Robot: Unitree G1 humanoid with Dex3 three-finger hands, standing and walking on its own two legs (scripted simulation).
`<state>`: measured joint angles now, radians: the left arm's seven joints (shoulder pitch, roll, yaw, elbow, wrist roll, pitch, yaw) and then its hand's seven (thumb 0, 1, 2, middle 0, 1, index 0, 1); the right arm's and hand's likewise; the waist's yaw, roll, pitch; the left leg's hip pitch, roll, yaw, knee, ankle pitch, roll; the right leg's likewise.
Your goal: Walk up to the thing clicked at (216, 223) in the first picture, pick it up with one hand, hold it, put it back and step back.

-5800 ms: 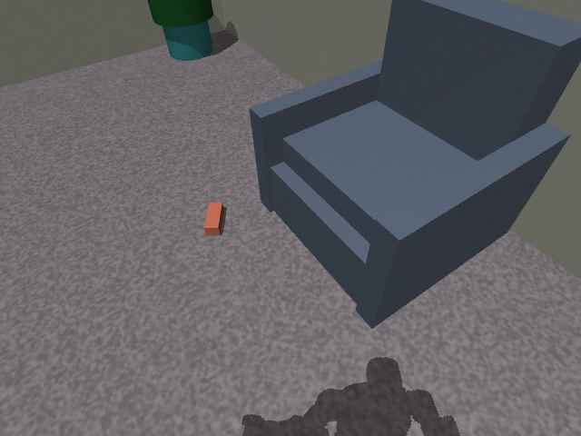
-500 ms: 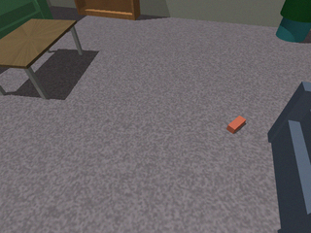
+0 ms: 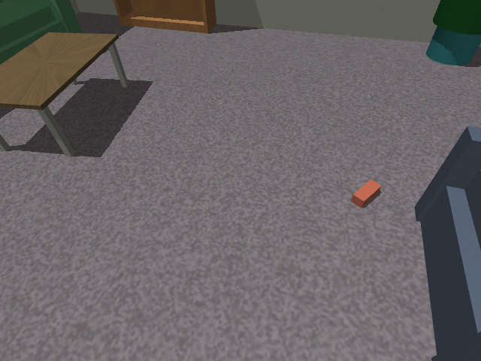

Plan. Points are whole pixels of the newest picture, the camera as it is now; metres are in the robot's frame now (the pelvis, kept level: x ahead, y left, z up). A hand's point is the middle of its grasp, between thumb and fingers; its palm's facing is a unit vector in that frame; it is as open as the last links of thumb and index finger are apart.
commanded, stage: stand
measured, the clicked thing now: (366, 193) +1.08 -0.59 -0.75
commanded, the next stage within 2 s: walk up in 0.16 s
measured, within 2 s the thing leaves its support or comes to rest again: neither
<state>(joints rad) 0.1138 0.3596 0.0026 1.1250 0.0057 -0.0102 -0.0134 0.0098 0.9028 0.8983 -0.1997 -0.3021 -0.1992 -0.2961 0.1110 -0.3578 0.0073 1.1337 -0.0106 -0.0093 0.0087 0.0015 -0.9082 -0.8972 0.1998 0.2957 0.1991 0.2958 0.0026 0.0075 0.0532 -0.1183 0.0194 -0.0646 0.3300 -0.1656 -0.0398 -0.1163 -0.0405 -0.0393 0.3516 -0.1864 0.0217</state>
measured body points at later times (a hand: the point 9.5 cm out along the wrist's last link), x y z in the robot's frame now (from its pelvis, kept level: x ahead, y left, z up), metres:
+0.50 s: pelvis +0.06 +0.06 -0.03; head +0.05 +0.08 +0.42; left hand +0.06 +0.41 -0.15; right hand +0.16 -0.29 -0.11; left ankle +0.12 +0.18 -0.75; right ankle +0.00 -0.12 -0.73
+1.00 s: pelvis +0.29 +0.03 -0.03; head +0.32 +0.01 +0.42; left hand +0.43 +0.35 -0.12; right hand +0.28 -0.29 -0.16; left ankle +0.13 +0.18 -0.73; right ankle +0.38 -0.09 -0.75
